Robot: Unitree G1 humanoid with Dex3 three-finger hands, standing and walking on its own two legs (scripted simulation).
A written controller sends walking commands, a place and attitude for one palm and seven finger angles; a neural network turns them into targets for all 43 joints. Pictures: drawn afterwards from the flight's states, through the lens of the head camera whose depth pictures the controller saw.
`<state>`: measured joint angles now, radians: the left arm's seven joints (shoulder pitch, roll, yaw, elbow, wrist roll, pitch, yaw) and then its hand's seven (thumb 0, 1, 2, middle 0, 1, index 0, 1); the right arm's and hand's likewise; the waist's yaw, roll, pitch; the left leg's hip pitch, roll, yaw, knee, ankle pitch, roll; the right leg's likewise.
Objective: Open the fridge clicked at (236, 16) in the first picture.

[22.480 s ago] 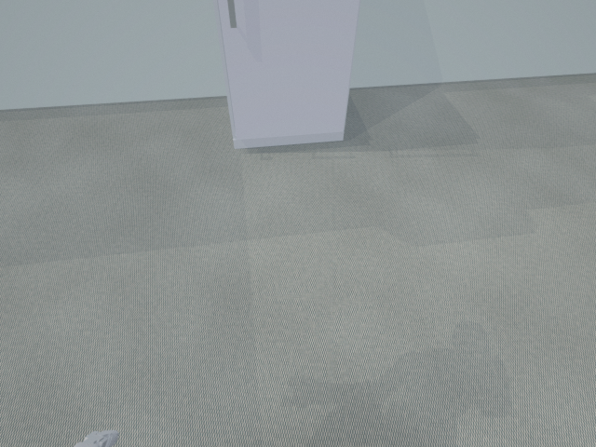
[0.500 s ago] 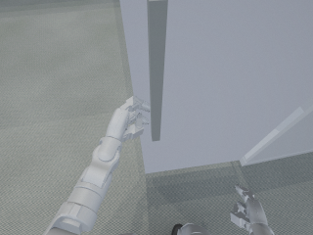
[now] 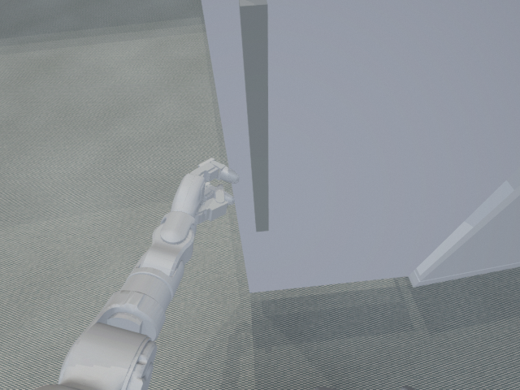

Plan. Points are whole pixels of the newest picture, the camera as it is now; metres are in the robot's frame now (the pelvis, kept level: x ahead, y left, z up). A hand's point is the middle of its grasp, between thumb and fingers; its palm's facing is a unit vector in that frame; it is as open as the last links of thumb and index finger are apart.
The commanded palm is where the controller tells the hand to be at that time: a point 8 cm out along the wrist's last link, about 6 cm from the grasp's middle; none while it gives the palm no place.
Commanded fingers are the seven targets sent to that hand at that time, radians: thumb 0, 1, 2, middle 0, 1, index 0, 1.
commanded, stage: stop walking and hold the door back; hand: left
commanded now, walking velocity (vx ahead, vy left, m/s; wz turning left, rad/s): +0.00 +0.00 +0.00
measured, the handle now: (257, 144) +0.44 +0.02 +0.12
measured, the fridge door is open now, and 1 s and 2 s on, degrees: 85 82 82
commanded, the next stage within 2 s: loosen the grip on the handle in 0.06 s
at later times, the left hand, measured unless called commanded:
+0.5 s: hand (225, 217) +0.37 +0.08 +0.02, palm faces -0.17 -0.97 -0.15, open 10.6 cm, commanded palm +0.37 +0.12 +0.03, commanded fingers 0.00 -0.55 0.20 -0.34 -1.27 -0.34 -1.27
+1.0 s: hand (212, 201) +0.41 +0.10 +0.01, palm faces -0.13 -0.98 -0.14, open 14.6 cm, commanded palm +0.38 +0.16 +0.03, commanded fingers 0.00 -0.55 0.20 -0.25 -1.15 -0.25 -1.15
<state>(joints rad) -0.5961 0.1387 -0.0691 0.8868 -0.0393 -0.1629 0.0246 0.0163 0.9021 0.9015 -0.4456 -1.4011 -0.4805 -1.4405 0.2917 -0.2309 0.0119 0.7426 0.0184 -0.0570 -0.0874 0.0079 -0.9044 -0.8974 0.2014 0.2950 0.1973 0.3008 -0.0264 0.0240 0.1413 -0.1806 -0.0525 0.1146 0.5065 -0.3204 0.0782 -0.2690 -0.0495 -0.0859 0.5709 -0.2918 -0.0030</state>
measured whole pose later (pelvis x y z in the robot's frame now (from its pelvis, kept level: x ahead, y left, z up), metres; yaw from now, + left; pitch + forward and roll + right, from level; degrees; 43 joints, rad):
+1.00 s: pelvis -0.04 -0.05 -0.02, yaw -3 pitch +12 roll +1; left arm -0.68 0.40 0.22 1.08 -0.05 -0.22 -0.21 -0.01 -0.54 0.20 -0.25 -1.16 -0.25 -1.16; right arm 0.37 -0.29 0.03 0.62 0.05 -0.08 -0.02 0.01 -0.90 -0.90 0.20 0.29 0.20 0.30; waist -0.11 -0.01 -0.05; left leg -0.59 -0.03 0.02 0.73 -0.34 0.03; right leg -0.66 0.06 -0.01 0.71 -0.26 -0.07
